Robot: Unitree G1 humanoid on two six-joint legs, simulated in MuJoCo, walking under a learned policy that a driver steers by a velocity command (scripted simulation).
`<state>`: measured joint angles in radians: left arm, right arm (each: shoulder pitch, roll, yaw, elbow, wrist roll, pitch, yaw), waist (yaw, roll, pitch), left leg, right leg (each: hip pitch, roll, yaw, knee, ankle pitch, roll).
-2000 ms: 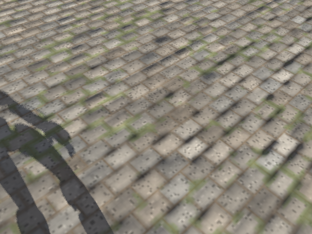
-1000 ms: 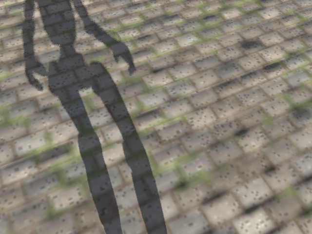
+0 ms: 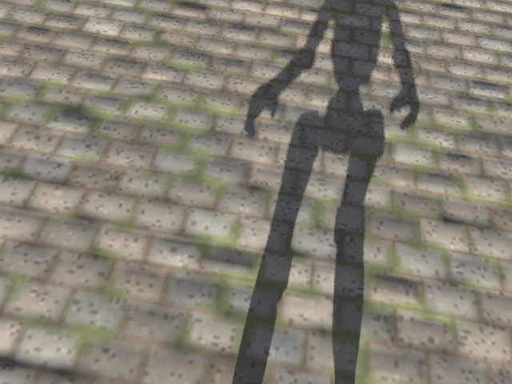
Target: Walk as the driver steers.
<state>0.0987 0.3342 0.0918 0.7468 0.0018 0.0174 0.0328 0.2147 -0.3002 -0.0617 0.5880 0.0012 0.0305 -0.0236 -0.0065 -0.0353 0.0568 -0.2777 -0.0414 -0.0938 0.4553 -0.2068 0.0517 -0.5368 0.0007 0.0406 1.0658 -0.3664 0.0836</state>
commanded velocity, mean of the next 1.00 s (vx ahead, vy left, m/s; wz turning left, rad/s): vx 0.28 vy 0.00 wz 0.12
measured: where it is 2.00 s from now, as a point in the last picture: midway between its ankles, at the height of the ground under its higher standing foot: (225, 239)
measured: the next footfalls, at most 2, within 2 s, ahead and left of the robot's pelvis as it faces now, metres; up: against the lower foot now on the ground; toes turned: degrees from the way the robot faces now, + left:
right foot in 0.24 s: +0.05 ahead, -0.15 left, +0.00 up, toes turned +6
left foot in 0.58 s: +0.12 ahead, +0.13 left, +0.00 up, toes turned +4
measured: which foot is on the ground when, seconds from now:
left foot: down 0.00-0.26, up 0.28-0.56, down 0.58-1.00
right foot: up 0.00-0.22, down 0.24-0.58, up 0.60-1.00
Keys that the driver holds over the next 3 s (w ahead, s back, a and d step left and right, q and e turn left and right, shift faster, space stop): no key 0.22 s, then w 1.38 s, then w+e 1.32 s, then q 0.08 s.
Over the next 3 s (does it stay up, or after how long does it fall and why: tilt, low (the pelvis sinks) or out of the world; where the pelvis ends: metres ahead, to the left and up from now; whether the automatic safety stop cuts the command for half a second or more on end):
stays up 1.35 -0.08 0.00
